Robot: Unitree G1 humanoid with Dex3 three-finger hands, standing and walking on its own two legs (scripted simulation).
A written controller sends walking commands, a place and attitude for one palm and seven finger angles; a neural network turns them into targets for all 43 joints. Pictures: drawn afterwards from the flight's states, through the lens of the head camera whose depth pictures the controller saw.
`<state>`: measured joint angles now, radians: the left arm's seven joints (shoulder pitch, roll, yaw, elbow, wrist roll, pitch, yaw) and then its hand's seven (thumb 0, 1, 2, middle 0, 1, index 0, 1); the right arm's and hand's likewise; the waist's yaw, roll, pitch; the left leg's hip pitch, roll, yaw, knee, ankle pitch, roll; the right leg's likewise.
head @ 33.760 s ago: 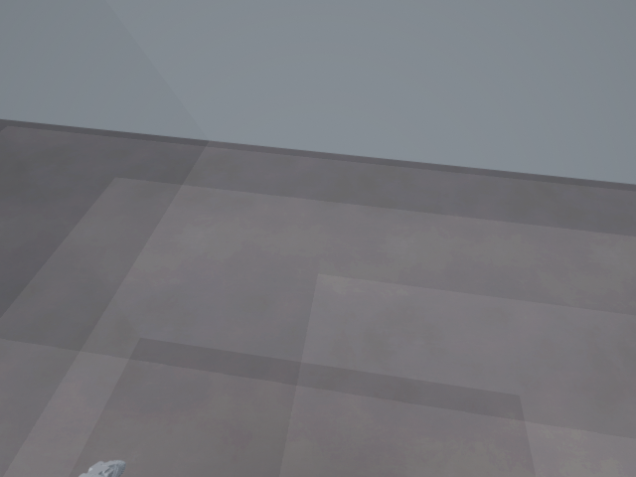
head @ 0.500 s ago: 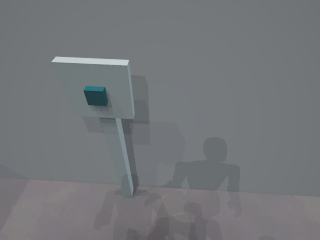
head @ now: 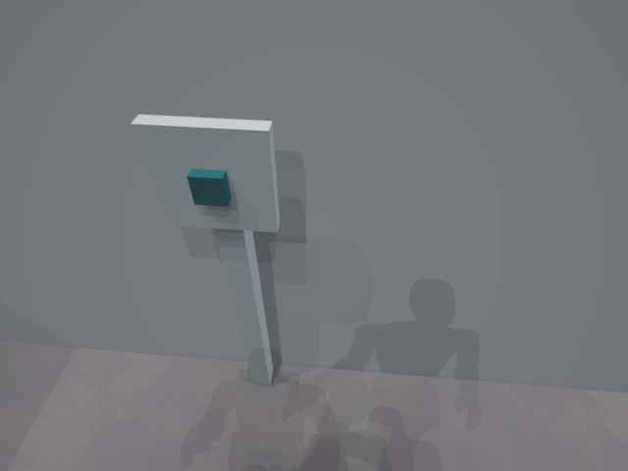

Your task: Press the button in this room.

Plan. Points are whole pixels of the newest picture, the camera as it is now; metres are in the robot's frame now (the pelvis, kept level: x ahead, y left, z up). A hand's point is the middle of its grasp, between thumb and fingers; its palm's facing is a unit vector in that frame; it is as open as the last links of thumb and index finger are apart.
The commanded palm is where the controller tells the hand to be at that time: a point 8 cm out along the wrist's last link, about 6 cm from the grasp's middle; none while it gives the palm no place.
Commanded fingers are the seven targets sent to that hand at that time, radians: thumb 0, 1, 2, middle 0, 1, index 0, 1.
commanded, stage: come to a stop and stand still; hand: left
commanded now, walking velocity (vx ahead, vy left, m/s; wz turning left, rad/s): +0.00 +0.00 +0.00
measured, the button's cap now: (210, 186) +0.52 +0.21 +0.09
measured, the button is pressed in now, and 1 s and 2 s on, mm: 0 0 0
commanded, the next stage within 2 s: look again from close up in 0.02 s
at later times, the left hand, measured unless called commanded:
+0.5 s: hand out of the picture +0.02 +0.21 -0.17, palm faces -0.02 -0.97 -0.23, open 7.4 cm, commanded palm none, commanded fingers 0.00 0.90 0.90 -0.20 -0.30 -0.20 -0.30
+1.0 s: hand (176, 421) +0.19 +0.19 -0.03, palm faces -0.03 -1.00 -0.04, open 6.1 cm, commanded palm +0.13 +0.26 -0.04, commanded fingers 0.00 0.90 0.90 -0.67 -0.81 -0.67 -0.81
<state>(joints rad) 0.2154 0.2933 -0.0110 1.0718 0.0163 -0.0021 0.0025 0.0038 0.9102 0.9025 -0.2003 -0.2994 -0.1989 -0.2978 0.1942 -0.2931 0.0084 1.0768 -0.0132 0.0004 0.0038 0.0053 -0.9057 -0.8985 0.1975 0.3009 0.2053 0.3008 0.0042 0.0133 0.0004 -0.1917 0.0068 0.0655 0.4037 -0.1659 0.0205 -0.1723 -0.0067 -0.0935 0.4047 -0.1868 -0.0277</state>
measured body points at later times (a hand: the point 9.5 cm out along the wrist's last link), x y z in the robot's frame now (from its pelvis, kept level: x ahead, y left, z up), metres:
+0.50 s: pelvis +0.01 +0.01 +0.00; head +0.00 +0.02 +0.45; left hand +0.03 +0.26 -0.16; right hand +0.04 -0.25 -0.15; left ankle +0.04 +0.11 -0.74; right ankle +0.02 -0.10 -0.74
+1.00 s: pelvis +0.00 +0.01 -0.06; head +0.03 +0.01 +0.39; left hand +0.19 +0.25 -0.02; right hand +0.20 -0.24 -0.11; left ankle +0.04 +0.10 -0.74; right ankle +0.03 -0.10 -0.74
